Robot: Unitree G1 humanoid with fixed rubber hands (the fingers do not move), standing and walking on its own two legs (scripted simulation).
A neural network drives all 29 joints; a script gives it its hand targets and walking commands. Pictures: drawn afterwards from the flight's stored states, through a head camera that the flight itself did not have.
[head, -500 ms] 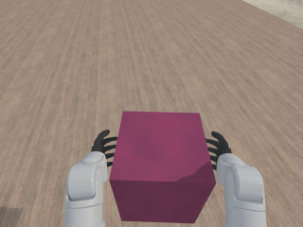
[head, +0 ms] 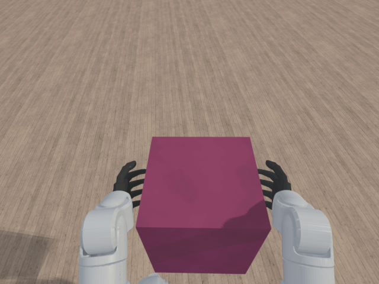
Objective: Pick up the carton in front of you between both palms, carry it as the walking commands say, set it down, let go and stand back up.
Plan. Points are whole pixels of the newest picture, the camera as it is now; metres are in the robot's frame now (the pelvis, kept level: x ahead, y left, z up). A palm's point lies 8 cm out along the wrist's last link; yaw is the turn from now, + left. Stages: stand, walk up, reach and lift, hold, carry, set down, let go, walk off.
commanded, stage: carry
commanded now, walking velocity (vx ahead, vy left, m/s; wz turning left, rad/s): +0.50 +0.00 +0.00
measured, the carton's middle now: (200, 207) +0.28 +0.00 -0.01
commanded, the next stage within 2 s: none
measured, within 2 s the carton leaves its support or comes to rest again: neither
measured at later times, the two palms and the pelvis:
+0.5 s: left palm (137, 91) +0.61 +0.19 +0.08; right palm (240, 90) +0.59 -0.11 +0.09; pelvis +0.33 +0.05 +0.00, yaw -2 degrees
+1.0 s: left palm (163, 42) +0.93 +0.14 +0.08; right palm (240, 41) +0.94 -0.16 +0.07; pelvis +0.67 -0.01 +0.00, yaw +0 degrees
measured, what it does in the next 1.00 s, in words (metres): walks ahead: left foot, then right foot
